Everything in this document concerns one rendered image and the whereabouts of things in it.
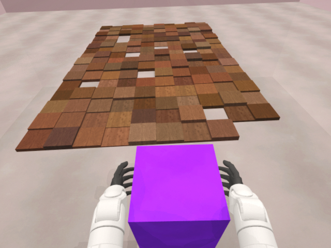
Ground robot left hand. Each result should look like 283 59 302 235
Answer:
110 161 134 195

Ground robot right forearm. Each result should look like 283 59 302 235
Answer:
229 184 278 248

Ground robot right hand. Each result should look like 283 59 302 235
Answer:
218 160 243 196

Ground robot left forearm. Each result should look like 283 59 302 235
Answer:
87 185 128 248

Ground carton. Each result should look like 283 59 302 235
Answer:
128 144 231 248

